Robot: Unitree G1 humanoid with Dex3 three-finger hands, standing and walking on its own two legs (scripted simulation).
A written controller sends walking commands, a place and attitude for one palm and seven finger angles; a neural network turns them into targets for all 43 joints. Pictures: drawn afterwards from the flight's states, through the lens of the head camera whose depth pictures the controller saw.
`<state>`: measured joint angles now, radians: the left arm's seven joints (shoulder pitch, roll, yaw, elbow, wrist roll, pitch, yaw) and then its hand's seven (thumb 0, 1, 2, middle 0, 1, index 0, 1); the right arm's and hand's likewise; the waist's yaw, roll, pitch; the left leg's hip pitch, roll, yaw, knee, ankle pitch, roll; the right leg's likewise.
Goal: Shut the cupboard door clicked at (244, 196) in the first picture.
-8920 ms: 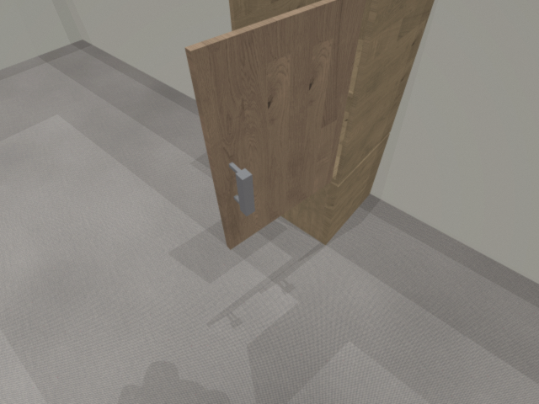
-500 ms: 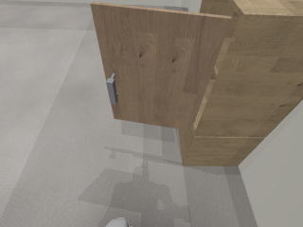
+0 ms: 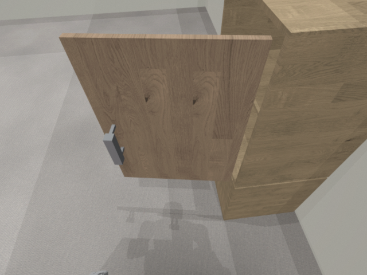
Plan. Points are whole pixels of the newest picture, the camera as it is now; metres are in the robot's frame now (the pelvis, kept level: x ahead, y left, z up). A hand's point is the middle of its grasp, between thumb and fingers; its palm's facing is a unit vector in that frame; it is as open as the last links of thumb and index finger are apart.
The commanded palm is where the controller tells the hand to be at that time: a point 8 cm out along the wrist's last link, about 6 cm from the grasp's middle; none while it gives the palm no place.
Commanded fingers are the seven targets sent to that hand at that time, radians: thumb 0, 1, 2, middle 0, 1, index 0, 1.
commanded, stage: come to a stop and stand still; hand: left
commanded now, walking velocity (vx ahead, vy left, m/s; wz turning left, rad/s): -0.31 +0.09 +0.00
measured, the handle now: (116, 144) +0.49 +0.23 -0.08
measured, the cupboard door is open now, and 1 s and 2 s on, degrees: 80 80 80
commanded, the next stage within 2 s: look again from close up in 1.36 s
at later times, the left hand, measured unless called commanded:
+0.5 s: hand out of the picture +0.01 +0.22 -0.17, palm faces +0.04 -0.98 -0.21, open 7.4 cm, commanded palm none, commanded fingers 0.00 0.90 0.90 -0.20 -0.30 -0.20 -0.30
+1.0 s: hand out of the picture -0.01 +0.14 -0.17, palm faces +0.03 -0.98 -0.19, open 7.3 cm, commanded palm none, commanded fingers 0.00 0.90 0.90 -0.20 -0.30 -0.20 -0.30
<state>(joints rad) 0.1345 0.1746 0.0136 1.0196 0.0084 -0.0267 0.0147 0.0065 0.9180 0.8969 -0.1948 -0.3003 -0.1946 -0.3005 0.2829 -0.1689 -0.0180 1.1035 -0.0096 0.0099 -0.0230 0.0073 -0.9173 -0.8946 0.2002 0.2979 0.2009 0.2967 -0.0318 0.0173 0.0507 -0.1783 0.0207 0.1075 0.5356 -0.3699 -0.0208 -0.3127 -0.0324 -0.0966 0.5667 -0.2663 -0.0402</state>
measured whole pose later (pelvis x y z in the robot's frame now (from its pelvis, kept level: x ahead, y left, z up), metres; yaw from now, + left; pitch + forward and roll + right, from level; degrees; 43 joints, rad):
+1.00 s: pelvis -0.01 -0.03 +0.01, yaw +0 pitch -1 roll +1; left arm 0.27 0.15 0.01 1.13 0.00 0.00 0.03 0.02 0.92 0.90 -0.20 -0.30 -0.20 -0.30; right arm 0.30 -0.14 -0.02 1.18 -0.02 0.02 -0.03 0.01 -0.90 -0.89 0.20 0.30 0.20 0.30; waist -0.02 0.00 0.04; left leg -0.20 0.08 0.07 0.43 -0.21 -0.05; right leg -0.06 0.02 -0.06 0.41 -0.33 -0.05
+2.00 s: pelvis -0.04 +0.04 +0.00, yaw -1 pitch -1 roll +0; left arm 0.32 0.21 -0.01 1.02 0.02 0.01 0.03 0.01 0.91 0.90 -0.20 -0.30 -0.20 -0.30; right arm 0.27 -0.17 0.00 1.02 -0.02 0.01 0.00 0.01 -0.92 -0.89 0.20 0.30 0.20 0.30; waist 0.00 -0.03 0.02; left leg -0.29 0.00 0.11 0.49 -0.19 0.06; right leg -0.15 -0.05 -0.02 0.49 -0.32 0.02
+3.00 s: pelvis +0.03 +0.05 +0.00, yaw -3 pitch +0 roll +0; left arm 0.23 0.18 0.01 1.01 0.01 0.01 0.04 0.01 0.92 0.90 -0.20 -0.30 -0.20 -0.30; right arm 0.21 -0.16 -0.02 1.04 -0.02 0.01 -0.03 0.02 -0.92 -0.89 0.20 0.30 0.20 0.30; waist 0.02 -0.03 0.07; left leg -0.25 0.00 0.13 0.50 -0.25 0.05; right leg -0.24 -0.04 -0.08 0.53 -0.27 0.00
